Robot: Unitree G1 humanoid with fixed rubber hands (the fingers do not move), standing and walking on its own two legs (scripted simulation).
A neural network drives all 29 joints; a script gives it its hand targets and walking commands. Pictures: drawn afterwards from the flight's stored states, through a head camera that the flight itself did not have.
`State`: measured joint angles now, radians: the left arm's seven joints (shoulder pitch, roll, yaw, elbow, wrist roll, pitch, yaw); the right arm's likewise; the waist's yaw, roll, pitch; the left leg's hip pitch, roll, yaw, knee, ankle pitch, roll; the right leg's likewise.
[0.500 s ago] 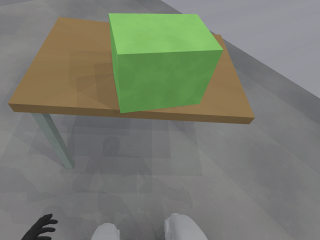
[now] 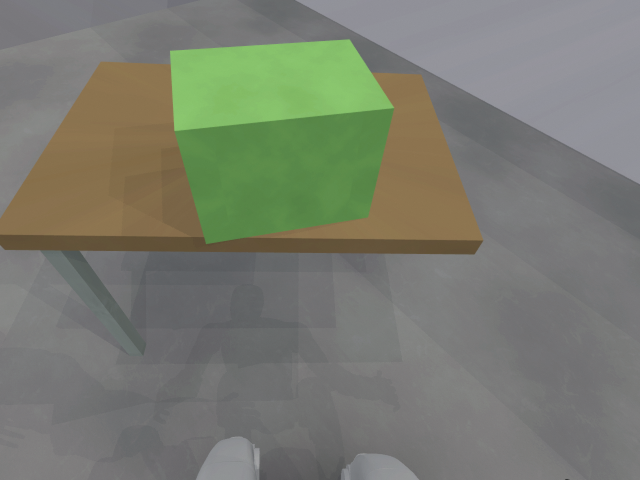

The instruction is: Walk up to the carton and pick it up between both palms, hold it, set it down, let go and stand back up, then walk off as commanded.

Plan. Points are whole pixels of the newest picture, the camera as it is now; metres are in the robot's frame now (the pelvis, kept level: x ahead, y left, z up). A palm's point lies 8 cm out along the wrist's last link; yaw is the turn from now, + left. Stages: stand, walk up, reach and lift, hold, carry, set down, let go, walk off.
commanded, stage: walk up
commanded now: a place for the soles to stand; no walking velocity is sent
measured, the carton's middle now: (277, 141) +0.64 +0.07 +0.03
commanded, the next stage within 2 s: none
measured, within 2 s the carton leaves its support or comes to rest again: neither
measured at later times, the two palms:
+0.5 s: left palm out of the picture +0.09 +0.30 -0.12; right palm out of the picture +0.08 -0.35 -0.08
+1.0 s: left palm (76, 473) +0.14 +0.30 -0.11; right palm out of the picture +0.11 -0.35 -0.09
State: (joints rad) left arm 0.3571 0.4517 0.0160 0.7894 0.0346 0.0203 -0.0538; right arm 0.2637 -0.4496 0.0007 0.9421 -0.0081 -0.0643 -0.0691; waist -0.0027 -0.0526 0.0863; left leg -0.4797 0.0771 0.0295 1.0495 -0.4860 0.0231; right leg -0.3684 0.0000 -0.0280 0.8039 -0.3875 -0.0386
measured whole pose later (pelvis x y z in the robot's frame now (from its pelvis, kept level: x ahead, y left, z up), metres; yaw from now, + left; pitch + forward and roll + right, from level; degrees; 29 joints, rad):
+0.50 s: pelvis +0.03 -0.01 -0.01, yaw +0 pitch -2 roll +1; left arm 0.28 0.45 0.02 0.87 0.03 0.01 -0.03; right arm 0.26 -0.44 0.00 0.95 -0.02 -0.06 -0.07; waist 0.00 -0.08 0.07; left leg -0.43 0.06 0.03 0.91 -0.47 0.01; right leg -0.40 -0.01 0.02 0.86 -0.42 0.00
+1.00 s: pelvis +0.04 -0.02 -0.01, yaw +1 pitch -1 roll +0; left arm 0.17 0.45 0.02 0.88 0.03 0.01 -0.02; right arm 0.22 -0.44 0.00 1.00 -0.01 -0.07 -0.07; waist 0.00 -0.06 0.04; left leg -0.42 0.07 0.01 0.84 -0.40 -0.02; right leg -0.40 -0.01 0.00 0.86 -0.44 0.00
